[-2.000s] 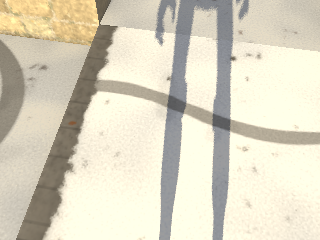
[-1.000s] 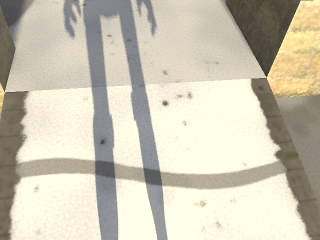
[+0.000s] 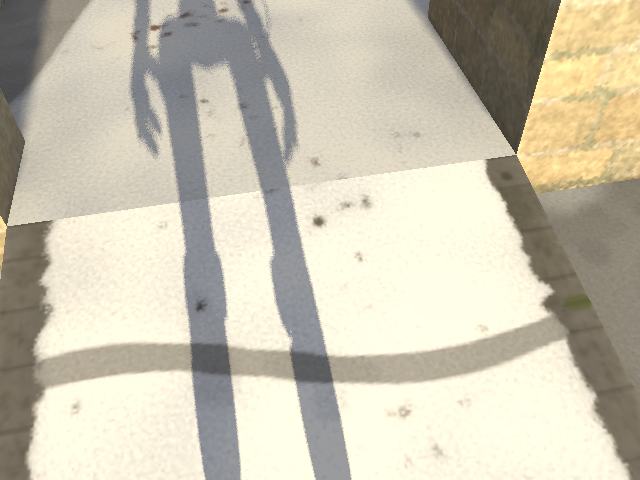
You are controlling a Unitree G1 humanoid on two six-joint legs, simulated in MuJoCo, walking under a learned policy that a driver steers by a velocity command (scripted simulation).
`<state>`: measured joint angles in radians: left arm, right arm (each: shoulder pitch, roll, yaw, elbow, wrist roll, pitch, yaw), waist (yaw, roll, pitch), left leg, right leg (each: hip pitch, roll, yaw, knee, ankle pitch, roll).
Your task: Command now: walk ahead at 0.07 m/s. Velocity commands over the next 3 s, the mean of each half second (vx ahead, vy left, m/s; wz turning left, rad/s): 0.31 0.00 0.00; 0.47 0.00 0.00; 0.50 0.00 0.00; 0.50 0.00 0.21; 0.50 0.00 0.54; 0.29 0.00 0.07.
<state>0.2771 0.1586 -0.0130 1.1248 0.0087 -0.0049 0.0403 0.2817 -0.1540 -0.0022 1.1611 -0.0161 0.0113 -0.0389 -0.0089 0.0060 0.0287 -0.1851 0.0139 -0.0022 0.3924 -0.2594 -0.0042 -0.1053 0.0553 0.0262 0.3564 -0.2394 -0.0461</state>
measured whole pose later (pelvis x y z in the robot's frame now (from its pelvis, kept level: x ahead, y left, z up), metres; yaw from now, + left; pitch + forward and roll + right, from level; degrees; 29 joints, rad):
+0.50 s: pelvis +0.13 +0.06 +0.00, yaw +0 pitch +1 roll -1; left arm 0.17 0.20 0.05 1.00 0.04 -0.03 -0.04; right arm 0.53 -0.12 -0.01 1.15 -0.03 -0.08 -0.01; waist -0.03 -0.03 -0.01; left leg 0.01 -0.06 0.05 0.24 -0.37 0.11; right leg -0.66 -0.05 -0.06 1.25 -0.24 -0.06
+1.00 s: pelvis +0.42 +0.03 +0.04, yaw +1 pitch +0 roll -1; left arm 0.43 0.18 0.02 1.12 0.02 -0.09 0.00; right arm 0.15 -0.20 -0.03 0.88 -0.04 -0.04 0.02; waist 0.01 0.03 0.01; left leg -0.78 0.10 0.00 1.40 -0.21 0.09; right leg -0.10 0.11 -0.11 0.31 -0.36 -0.10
